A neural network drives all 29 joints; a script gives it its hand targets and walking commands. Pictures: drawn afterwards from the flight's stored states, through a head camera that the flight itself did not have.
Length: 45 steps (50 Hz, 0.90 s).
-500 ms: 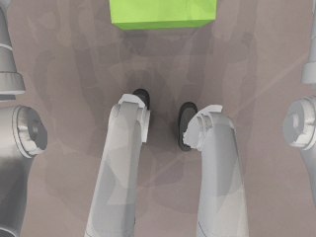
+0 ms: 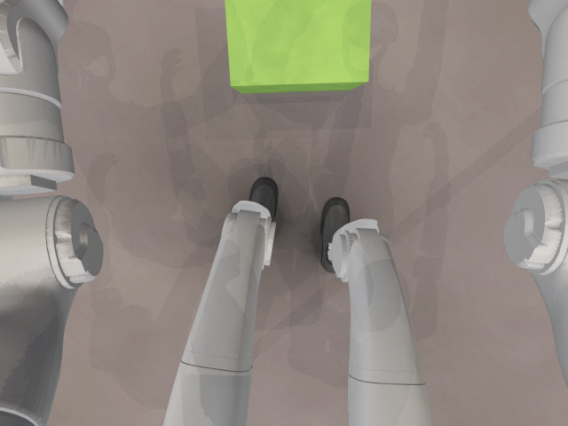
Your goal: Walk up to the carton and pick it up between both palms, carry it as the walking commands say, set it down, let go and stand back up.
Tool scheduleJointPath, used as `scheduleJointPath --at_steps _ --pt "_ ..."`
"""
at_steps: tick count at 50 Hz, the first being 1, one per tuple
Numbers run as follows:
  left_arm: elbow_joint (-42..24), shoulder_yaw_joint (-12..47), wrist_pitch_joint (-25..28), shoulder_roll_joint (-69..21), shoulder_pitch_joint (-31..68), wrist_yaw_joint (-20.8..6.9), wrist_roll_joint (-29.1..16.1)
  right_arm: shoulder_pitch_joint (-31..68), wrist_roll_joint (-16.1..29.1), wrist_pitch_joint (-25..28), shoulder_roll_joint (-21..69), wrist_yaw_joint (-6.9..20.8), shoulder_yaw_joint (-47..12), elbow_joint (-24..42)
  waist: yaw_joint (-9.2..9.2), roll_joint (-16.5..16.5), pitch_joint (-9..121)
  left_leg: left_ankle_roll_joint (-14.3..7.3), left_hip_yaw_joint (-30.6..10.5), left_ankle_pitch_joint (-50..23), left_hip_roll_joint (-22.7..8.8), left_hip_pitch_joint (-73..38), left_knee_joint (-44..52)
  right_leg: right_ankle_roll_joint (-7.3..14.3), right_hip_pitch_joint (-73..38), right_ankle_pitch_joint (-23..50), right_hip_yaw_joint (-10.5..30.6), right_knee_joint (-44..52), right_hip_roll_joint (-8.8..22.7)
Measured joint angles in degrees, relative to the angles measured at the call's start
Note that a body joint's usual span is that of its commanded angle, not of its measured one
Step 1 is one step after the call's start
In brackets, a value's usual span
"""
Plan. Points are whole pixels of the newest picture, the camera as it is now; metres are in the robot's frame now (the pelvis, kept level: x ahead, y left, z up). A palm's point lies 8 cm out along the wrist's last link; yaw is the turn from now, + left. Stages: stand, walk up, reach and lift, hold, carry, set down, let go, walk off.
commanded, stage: set down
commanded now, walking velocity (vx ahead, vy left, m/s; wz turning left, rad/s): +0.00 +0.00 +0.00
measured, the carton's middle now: (296, 51) +0.55 +0.05 -0.56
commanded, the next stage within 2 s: let go in 0.06 s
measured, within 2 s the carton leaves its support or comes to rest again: neither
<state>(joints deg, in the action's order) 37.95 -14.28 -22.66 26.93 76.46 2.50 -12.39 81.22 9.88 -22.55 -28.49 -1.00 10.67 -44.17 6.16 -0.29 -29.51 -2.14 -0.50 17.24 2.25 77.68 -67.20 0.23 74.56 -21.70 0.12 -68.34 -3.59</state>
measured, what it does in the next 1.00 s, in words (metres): rises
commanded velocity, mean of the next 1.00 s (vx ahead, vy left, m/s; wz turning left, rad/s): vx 0.00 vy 0.00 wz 0.00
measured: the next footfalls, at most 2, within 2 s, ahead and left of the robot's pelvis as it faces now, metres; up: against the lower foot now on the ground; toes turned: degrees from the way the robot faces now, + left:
none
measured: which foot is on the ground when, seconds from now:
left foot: down 0.00-1.00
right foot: down 0.00-1.00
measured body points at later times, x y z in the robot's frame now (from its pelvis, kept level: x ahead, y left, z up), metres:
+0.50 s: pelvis +0.03 +0.00 +0.06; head +0.34 +0.02 +0.37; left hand +0.41 +0.27 -0.06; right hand +0.46 -0.18 -0.08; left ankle +0.12 +0.09 -0.61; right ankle +0.09 -0.11 -0.61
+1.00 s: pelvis +0.08 -0.02 +0.12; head +0.15 -0.02 +0.56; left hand +0.26 +0.21 +0.03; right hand +0.28 -0.26 +0.03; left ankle +0.12 +0.09 -0.61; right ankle +0.09 -0.11 -0.61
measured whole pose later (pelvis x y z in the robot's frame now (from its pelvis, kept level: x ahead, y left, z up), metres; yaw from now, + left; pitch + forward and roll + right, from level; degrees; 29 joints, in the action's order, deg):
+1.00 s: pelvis +0.08 -0.02 +0.12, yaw +0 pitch -1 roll +1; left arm 23.4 -4.9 -5.9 10.6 -9.3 -5.4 1.7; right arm -5.5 -2.7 -4.2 -10.4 2.5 6.2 -29.2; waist 1.5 -1.2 -9.9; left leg -0.5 -0.7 13.0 2.5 16.6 -30.7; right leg 2.5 15.3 -17.8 2.6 -34.4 -2.8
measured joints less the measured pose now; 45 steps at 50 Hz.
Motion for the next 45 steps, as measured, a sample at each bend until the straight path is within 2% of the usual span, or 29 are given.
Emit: scheduleJointPath --at_steps 5,9,12,15,20,24,30,36,41,45 --pt "1.5 -1.6 2.3 -1.6 -0.6 -0.5 1.7 0.0 -1.6 2.4 -0.1 0.8 -0.4 -1.4 -0.09 0.3 -0.5 -0.2 0.4 -1.3 -0.1 -2.2 3.7 -0.2 -1.9 1.5 0.7 3.6 -0.1" --pt "-2.3 -1.2 3.2 -2.7 -5.9 -1.4 3.5 -4.4 -3.7 2.8 2.6 -0.8 -0.5 3.2 -0.83 0.3 -0.5 -0.2 0.4 -1.6 -0.2 -4.2 5.7 -0.2 -4.0 1.9 0.9 5.7 -0.1" --pt "-6.1 0.7 2.8 -2.7 -12.3 -2.4 5.0 -10.6 -5.3 2.2 5.7 -3.0 -0.3 8.4 -1.75 -0.1 -0.6 -0.2 0.3 -1.3 -0.1 -6.9 6.9 -0.2 -6.6 1.6 0.9 6.9 0.0" --pt "-11.4 2.5 2.3 -3.0 -20.2 -3.3 5.9 -19.5 -5.7 1.5 8.3 -4.8 0.0 15.2 -1.93 -0.7 -0.5 -0.2 0.5 -1.1 0.0 -10.4 8.8 -0.2 -10.1 1.4 1.2 8.7 0.1" --pt "-19.6 4.3 2.2 -3.9 -31.5 -3.9 4.2 -31.8 -6.6 2.1 9.4 -5.8 -1.1 22.4 -1.23 0.5 -0.4 -0.1 0.2 -1.4 0.0 -16.2 11.7 0.0 -16.1 1.9 1.3 12.1 0.0" --pt "-22.3 5.3 4.1 -3.9 -40.2 -5.0 4.2 -40.3 -7.6 4.1 10.5 -5.7 -3.3 25.8 -1.08 1.3 -0.2 -0.1 0.5 -1.8 -0.2 -21.8 14.6 0.0 -21.4 2.6 1.8 14.9 -0.1" --pt "-20.6 7.3 7.7 -6.6 -54.0 -6.3 6.9 -53.5 -9.1 7.5 15.3 -4.2 -3.9 25.0 -1.63 1.7 7.2 0.2 0.6 -2.6 -0.1 -27.2 18.2 0.2 -26.5 3.3 2.1 17.9 0.1" --pt "-17.2 8.4 12.4 -12.0 -69.1 -7.5 10.3 -66.5 -12.2 11.9 18.5 -1.5 -3.9 18.0 -2.78 1.0 20.8 0.5 0.3 -3.0 0.3 -33.5 23.0 0.8 -32.5 3.3 2.1 22.1 0.5" --pt "-12.9 8.9 14.5 -14.5 -76.1 -8.1 12.5 -72.6 -13.2 14.6 18.5 0.9 -3.9 12.2 -3.71 0.3 23.1 1.0 0.3 -3.1 0.4 -43.9 27.5 1.2 -42.6 3.3 2.5 26.0 0.7" --pt "-12.9 9.2 15.8 -15.5 -81.3 -8.2 13.4 -78.8 -12.8 16.9 18.3 2.4 -4.3 12.2 -4.31 -0.3 21.6 1.2 0.2 -3.7 0.3 -52.9 32.0 1.7 -51.2 3.6 2.6 29.9 0.8"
